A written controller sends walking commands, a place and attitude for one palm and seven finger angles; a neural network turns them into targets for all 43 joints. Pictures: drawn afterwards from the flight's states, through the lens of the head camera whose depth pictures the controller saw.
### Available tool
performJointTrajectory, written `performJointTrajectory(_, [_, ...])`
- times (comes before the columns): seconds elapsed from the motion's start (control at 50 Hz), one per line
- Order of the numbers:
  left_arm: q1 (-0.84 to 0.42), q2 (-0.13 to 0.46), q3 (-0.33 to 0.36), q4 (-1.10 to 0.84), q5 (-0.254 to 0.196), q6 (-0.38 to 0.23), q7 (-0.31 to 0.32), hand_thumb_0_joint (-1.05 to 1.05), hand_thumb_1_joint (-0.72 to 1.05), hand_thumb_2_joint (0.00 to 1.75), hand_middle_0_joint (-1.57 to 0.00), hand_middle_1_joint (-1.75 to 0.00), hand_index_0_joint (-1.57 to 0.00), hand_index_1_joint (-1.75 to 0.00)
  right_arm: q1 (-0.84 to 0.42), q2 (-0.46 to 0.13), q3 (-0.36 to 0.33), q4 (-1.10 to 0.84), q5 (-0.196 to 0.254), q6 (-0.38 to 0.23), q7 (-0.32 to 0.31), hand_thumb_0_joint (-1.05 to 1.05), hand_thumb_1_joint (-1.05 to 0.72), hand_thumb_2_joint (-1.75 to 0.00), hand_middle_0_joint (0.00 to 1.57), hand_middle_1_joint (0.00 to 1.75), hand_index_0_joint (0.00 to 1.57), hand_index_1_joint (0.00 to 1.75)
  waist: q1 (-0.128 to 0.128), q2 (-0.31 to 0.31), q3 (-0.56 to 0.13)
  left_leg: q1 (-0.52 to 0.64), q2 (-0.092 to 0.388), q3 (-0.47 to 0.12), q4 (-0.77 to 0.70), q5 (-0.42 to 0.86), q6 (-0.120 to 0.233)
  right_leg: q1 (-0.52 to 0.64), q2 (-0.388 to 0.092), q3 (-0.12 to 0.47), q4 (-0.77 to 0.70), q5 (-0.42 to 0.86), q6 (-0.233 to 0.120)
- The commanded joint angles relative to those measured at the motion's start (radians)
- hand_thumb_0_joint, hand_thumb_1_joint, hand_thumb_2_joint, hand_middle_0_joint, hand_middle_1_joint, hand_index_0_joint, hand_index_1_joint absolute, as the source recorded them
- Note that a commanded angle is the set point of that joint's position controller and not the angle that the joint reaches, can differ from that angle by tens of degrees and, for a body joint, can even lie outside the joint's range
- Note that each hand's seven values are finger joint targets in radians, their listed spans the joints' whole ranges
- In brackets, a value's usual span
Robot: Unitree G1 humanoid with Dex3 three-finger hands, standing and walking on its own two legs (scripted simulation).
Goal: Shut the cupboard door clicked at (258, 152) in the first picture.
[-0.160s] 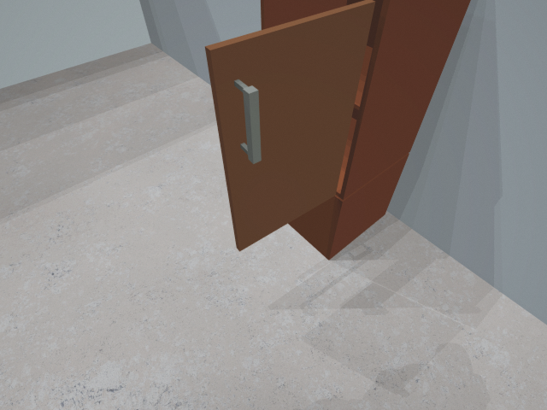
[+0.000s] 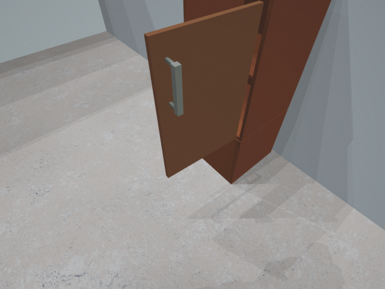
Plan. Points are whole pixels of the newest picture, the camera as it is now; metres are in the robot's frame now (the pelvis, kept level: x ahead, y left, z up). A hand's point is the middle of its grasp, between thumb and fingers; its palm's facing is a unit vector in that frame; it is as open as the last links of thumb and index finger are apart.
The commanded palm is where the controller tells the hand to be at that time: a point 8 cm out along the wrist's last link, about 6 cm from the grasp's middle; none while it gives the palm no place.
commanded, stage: stand and wait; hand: left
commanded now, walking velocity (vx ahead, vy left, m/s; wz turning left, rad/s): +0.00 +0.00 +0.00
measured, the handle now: (173, 87) +0.60 +0.09 +0.09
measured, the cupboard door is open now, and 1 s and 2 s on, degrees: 86 86 86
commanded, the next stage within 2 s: look at it before walking up in 0.12 s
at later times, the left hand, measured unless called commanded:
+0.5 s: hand out of the picture +0.04 +0.20 -0.17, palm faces +0.01 -0.97 -0.26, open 7.4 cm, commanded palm none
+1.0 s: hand out of the picture +0.04 +0.19 -0.18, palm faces -0.03 -0.97 -0.25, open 7.4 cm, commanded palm none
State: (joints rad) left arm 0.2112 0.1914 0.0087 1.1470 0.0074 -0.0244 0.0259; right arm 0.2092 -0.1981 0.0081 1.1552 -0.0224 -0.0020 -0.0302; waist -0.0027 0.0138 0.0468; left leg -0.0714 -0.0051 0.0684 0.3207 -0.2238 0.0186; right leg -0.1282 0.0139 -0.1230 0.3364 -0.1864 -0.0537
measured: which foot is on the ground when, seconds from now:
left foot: down 0.00-1.00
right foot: down 0.00-1.00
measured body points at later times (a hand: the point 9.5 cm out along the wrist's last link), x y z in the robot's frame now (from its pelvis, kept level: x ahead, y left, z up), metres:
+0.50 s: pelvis +0.00 -0.01 +0.00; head +0.02 -0.01 +0.45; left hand +0.04 +0.25 -0.15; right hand +0.03 -0.26 -0.16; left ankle -0.03 +0.10 -0.75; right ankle +0.00 -0.08 -0.75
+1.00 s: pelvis +0.00 -0.01 +0.00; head +0.02 -0.02 +0.44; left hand +0.05 +0.24 -0.16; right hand +0.03 -0.26 -0.16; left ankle -0.03 +0.10 -0.75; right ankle +0.00 -0.08 -0.75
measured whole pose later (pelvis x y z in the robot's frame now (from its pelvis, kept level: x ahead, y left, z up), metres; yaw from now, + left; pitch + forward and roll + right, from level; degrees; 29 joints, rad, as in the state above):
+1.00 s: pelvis +0.00 -0.01 +0.00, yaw -4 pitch -1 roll +0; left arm 0.20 0.21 0.03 1.11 0.01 0.01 0.02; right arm 0.17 -0.20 -0.01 1.10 -0.02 0.03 -0.04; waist 0.01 0.01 0.06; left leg -0.11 0.04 0.12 0.41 -0.28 0.00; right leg -0.18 0.06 -0.07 0.40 -0.21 -0.07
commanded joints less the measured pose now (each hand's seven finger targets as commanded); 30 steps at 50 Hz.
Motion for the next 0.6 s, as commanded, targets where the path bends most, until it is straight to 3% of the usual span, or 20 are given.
performJointTrajectory(0.0, [0.025,0.142,0.028,-0.032,0.001,-0.016,0.006,0.00,0.90,0.90,-0.20,-0.30,-0.20,-0.30,0.037,-0.133,-0.024,-0.028,0.003,-0.016,-0.008,0.00,-0.90,-0.90,0.20,0.30,0.20,0.30,-0.004,-0.006,-0.010,-0.048,0.127,-0.110,-0.059,0.165,0.013,0.028,-0.152,0.151,-0.054,0.171,-0.002])
performJointTrajectory(0.22, [0.006,0.166,0.031,-0.035,0.002,-0.017,0.005,0.00,0.90,0.90,-0.20,-0.30,-0.20,-0.30,0.013,-0.153,-0.025,-0.033,0.005,-0.014,-0.005,0.00,-0.90,-0.90,0.20,0.30,0.20,0.30,0.001,-0.008,-0.001,-0.049,0.127,-0.110,-0.066,0.139,0.013,0.023,-0.154,0.154,-0.077,0.133,0.000])
performJointTrajectory(0.36, [-0.004,0.177,0.031,-0.037,0.000,-0.020,0.004,0.00,0.90,0.90,-0.20,-0.30,-0.20,-0.30,0.007,-0.161,-0.026,-0.031,0.004,-0.016,-0.005,0.00,-0.90,-0.90,0.20,0.30,0.20,0.30,-0.002,-0.006,-0.033,-0.034,0.129,-0.112,-0.064,0.167,0.011,0.047,-0.157,0.156,-0.069,0.185,-0.002])
performJointTrajectory(0.58, [-0.013,0.188,0.031,-0.037,0.000,-0.020,0.003,0.00,0.90,0.90,-0.20,-0.30,-0.20,-0.30,-0.003,-0.172,-0.027,-0.032,0.004,-0.016,-0.004,0.00,-0.90,-0.90,0.20,0.30,0.20,0.30,0.000,-0.009,-0.021,-0.034,0.130,-0.109,-0.070,0.156,0.010,0.040,-0.158,0.160,-0.079,0.174,0.000])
